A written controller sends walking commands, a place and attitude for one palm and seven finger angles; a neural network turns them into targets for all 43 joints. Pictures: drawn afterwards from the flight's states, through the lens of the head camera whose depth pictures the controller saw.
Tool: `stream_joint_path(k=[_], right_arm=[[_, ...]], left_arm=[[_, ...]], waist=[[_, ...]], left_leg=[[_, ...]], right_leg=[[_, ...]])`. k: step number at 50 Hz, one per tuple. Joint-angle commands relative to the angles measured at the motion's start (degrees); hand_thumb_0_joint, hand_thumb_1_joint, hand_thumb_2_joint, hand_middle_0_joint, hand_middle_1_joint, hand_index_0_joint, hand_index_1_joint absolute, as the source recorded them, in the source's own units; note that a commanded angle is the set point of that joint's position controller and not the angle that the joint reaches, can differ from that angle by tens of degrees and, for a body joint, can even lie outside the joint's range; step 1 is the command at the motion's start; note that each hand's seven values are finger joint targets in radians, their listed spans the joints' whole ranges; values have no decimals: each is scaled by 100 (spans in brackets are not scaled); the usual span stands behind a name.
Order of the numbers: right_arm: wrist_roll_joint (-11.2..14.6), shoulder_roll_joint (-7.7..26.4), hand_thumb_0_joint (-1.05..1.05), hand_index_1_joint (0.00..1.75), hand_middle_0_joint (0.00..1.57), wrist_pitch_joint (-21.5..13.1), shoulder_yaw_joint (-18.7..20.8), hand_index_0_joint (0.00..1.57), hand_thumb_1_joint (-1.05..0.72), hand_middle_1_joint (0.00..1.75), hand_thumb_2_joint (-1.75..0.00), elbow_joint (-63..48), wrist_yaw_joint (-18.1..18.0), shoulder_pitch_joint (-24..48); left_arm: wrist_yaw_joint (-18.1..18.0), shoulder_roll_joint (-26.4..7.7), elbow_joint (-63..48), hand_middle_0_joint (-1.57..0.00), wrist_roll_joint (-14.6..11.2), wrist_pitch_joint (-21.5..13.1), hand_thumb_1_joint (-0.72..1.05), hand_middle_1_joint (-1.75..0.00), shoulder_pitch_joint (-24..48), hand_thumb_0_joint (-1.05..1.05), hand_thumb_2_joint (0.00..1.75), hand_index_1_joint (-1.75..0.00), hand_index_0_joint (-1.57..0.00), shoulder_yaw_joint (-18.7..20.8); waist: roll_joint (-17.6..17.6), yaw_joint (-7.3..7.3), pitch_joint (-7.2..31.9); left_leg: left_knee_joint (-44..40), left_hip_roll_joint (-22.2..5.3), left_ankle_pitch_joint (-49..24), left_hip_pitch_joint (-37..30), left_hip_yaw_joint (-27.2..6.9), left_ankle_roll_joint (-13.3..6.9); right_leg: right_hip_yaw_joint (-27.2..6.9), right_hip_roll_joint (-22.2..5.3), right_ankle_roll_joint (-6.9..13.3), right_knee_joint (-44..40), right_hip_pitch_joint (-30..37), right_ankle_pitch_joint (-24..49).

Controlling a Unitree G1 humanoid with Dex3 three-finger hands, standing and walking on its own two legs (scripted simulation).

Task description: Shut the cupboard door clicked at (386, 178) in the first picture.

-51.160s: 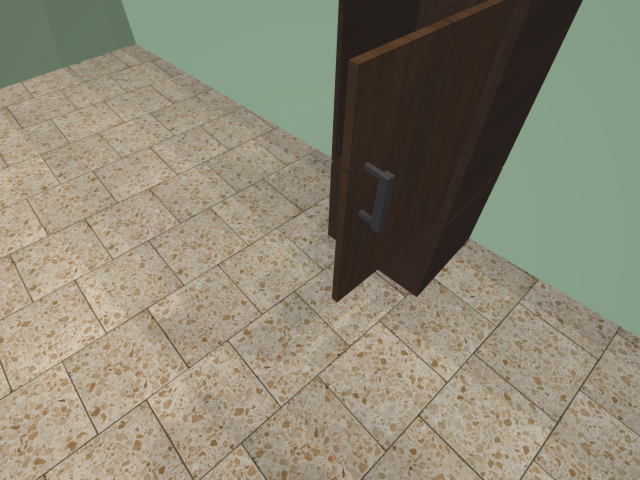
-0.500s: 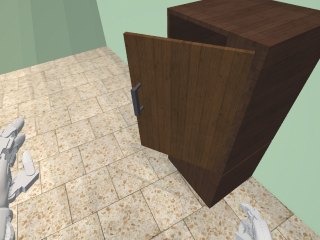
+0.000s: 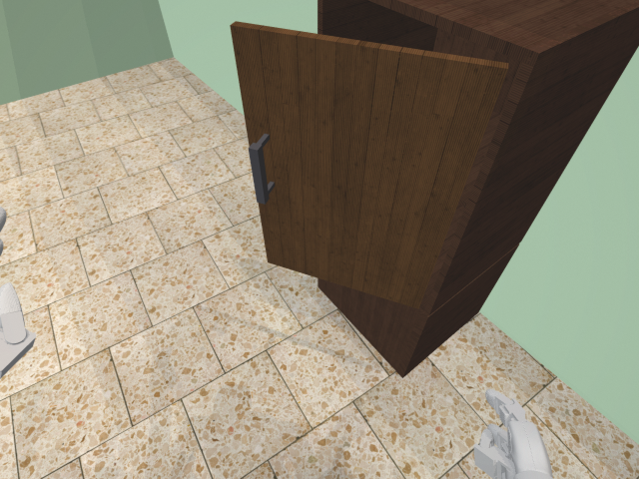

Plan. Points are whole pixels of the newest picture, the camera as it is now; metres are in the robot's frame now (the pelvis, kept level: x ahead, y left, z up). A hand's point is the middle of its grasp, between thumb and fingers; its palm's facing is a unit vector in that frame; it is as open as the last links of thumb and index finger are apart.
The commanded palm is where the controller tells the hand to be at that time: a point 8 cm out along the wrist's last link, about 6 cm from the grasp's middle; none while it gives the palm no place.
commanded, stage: step back with the hand held close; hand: left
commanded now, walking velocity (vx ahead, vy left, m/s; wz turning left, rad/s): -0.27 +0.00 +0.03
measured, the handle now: (263, 169) +0.65 +0.15 +0.00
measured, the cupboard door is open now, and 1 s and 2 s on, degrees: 32 32 32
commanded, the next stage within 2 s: stop stepping back and stand still in 0.70 s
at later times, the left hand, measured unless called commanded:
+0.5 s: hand out of the picture +0.07 +0.25 +0.18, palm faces +0.55 -0.72 -0.43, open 7.4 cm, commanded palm +0.01 +0.28 +0.18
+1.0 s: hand out of the picture -0.05 +0.25 +0.18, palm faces +0.58 -0.72 -0.38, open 7.4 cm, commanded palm -0.11 +0.28 +0.18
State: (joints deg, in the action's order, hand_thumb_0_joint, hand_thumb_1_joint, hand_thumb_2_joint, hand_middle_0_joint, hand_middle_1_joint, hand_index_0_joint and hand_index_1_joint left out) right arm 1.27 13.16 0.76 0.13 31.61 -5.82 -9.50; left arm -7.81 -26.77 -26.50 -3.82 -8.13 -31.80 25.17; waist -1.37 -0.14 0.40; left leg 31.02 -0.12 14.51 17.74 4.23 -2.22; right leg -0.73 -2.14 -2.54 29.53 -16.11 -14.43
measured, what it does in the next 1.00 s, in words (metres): walks backwards: right foot, then left foot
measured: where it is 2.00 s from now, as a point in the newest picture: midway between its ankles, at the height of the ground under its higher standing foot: outside the picture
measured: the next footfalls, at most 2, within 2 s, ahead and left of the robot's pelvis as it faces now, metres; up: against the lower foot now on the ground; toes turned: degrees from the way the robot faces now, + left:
right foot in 0.76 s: -0.18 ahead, -0.15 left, +0.00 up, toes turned +9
left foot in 0.98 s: -0.16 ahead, +0.07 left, +0.00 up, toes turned +8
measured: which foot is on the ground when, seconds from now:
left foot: down 0.00-0.80, up 0.82-0.96, down 0.98-1.00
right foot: down 0.00-0.56, up 0.58-0.74, down 0.76-1.00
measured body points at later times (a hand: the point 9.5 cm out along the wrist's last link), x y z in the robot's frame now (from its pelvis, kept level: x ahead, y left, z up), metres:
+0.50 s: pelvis -0.10 -0.03 -0.02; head -0.11 -0.02 +0.43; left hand +0.04 +0.28 +0.20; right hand +0.07 -0.26 -0.10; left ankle -0.01 +0.09 -0.72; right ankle +0.01 -0.15 -0.73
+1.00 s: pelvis -0.22 -0.03 -0.01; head -0.24 -0.02 +0.44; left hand -0.09 +0.29 +0.20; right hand -0.01 -0.25 -0.07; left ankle -0.20 +0.07 -0.74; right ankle -0.22 -0.16 -0.73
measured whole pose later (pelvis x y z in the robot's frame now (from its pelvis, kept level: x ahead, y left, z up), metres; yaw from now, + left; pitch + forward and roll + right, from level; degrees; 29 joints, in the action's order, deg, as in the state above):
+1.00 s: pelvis -0.22 -0.03 -0.01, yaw +6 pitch +1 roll -1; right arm 1.0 12.3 -5.8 -0.6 35.9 -4.9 -11.1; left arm -10.7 -24.1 -26.9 -1.6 -11.8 -26.8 22.7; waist 1.3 -1.0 4.7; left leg 33.0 0.1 16.5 20.1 2.6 -2.0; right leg -2.9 1.5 -0.5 34.6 -16.1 -19.8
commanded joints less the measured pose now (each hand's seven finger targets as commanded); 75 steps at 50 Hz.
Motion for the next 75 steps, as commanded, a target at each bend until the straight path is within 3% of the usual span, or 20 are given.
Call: stream_joint_path(k=[1, 7, 15, 21, 25, 29, 32, 36, 39, 40, 42, 44, 48, 51, 56, 62, 65, 66, 69, 75], right_arm=[[-22, 812, 0, 30, 20, -301, 268, 20, -90, 30, -90, -903, -40, 370], [-24, 890, 0, 30, 20, -502, 258, 20, -90, 30, -90, -916, -46, 392], [-83, 831, 0, 30, 20, -808, 255, 20, -90, 30, -90, -859, -10, 169], [-162, 511, 0, 30, 20, -789, 221, 20, -90, 30, -90, -475, 167, -23], [-109, 596, 0, 30, 20, -702, 228, 20, -90, 30, -90, -456, 139, -23], [-94, 758, 0, 30, 20, -808, 300, 20, -90, 30, -90, -605, 4, 170], [-96, 733, 0, 30, 20, -925, 464, 20, -90, 30, -90, -575, 76, 229], [-41, 621, 0, 30, 20, -1027, 374, 20, -90, 30, -90, -554, 193, 486], [-98, 324, 0, 30, 20, -1046, 237, 20, -90, 30, -90, -374, 191, 357], [-142, 308, 0, 30, 20, -1059, 217, 20, -90, 30, -90, -283, 134, 427], [-32, 451, 0, 30, 20, -1046, 304, 20, -90, 30, -90, -312, 92, 448], [-59, 388, 0, 30, 20, -888, 208, 20, -90, 30, -90, -326, 76, 177], [-25, 641, 0, 30, 20, -866, 196, 20, -90, 30, -90, -302, 16, 93], [54, 686, 0, 30, 20, -842, 228, 20, -90, 30, -90, -482, 31, 77], [-55, 608, 0, 30, 20, -813, 104, 20, -90, 30, -90, -599, 29, 192], [-158, 565, 0, 30, 20, -871, 168, 20, -90, 30, -90, -603, 39, 102], [-230, 508, 0, 30, 20, -704, 221, 20, -90, 30, -90, -458, 94, 8], [-235, 581, 0, 30, 20, -719, 244, 20, -90, 30, -90, -349, 139, 4], [-110, 568, 0, 30, 20, -662, 323, 20, -90, 30, -90, -383, 171, -105], [-199, 470, 0, 30, 20, -775, 190, 20, -90, 30, -90, -173, -29, 87]], left_arm=[[-133, -740, -842, -20, -4, -406, 90, -30, 61, 0, 90, -30, -20, 683], [-159, -859, -1053, -20, 210, -637, 90, -30, 592, 0, 90, -30, -20, 796], [-208, -764, -1433, -20, 349, -912, 90, -30, 924, 0, 90, -30, -20, 788], [-348, -920, -1340, -20, 189, -915, 90, -30, 768, 0, 90, -30, -20, 716], [-400, -890, -1110, -20, 133, -855, 90, -30, 887, 0, 90, -30, -20, 654], [-391, -825, -1127, -20, 215, -953, 90, -30, 760, 0, 90, -30, -20, 910], [-311, -1051, -1370, -20, 156, -1009, 90, -30, 552, 0, 90, -30, -20, 1101], [-231, -906, -1453, -20, -9, -944, 90, -30, -179, 0, 90, -30, -20, 974], [-294, -1254, -1800, -20, 42, -1111, 90, -30, 498, 0, 90, -30, -20, 983], [-373, -1317, -1836, -20, 181, -1240, 90, -30, 870, 0, 90, -30, -20, 894], [-423, -1360, -1782, -20, 244, -999, 90, -30, 1066, 0, 90, -30, -20, 909], [-393, -1049, -1284, -20, 208, -726, 90, -30, 780, 0, 90, -30, -20, 723], [-398, -728, -877, -20, 178, -585, 90, -30, 1173, 0, 90, -30, -20, 351], [-328, -631, -288, -20, 159, -527, 90, -30, 501, 0, 90, -30, -20, 423], [-281, -554, -1081, -20, 239, -511, 90, -30, 680, 0, 90, -30, -20, 378], [-382, -841, -1660, -20, 264, -400, 90, -30, 574, 0, 90, -30, -20, 501], [-403, -1025, -1658, -20, 223, -396, 90, -30, 532, 0, 90, -30, -20, 685], [-423, -1121, -1705, -20, 183, -524, 90, -30, 754, 0, 90, -30, -20, 774], [-401, -673, -861, -20, 165, -492, 90, -30, 367, 0, 90, -30, -20, 531], [-376, -658, -545, -20, 295, -629, 90, -30, 1250, 0, 90, -30, -20, 219]], waist=[[-466, -38, 724], [-635, -32, 361], [-846, 4, 352], [951, 111, 251], [697, 186, 183], [-1497, 9, 421], [-781, -29, 997], [-1454, -51, 591], [759, 69, 476], [1077, 30, 658], [1507, -5, 1460], [855, 87, 1145], [-158, 128, 617], [403, 64, 392], [-1394, 71, -83], [-915, 97, 462], [644, 55, 452], [721, 17, 260], [833, 94, 30], [701, 91, -543]], left_leg=[[-991, -750, -835, 901, -640, -63], [-1587, -885, 2288, 2638, -1008, -343], [-1207, -894, 3143, 3227, -971, -384], [1601, 59, 1225, 549, -252, 295], [310, -149, 1240, 284, -619, 89], [-2207, -1862, 3053, 3002, -2392, -667], [-1644, -1865, 1866, 1883, -1773, -554], [-1378, -1420, 2150, 1566, -757, -50], [917, -336, 654, 103, 122, 507], [1441, -238, 517, 233, 141, 506], [1808, -12, 765, 769, -131, 341], [1269, -84, 393, 377, -257, 317], [-393, -497, -885, -653, -607, 49], [-634, -594, -847, -498, -693, -3], [-2989, -1447, 3710, 1361, -1666, 16], [-1453, -790, 2247, 511, -561, 96], [1675, -162, 816, 1559, -70, 217], [2467, -170, 720, 2004, -242, 283], [2648, -423, 643, 1980, -615, 309], [650, -224, 446, -263, 278, 134]], right_leg=[[97, 157, 95, 408, 1119, 1508], [56, 334, 45, 876, 1883, 808], [-151, 368, 132, 1186, 1850, -20], [-2014, -1264, 1010, -1422, -1487, -1827], [-968, -620, 566, -905, -1637, -1595], [62, 732, 81, 2631, 950, -546], [-73, 694, 141, 2578, 616, -1043], [237, 527, 399, 611, 502, -1365], [-2203, -1128, 905, -1434, -1273, 224], [-2149, -1391, 807, -1105, -549, 3729], [-1986, -1304, 433, -69, 590, 5925], [-1532, -1189, 807, 78, 250, 4123], [-818, -261, 385, -90, -337, 1251], [-823, 90, 366, -453, -95, 1053], [265, 650, 120, 967, 638, -669], [500, 500, 576, -382, 985, -934], [-2604, -1403, 1644, -1744, 895, -2021], [-2830, -1845, 1939, -1927, 997, -1306], [-2391, -1496, 1707, -1721, 374, -1810], [-969, -872, 1163, -1609, -1319, -2729]])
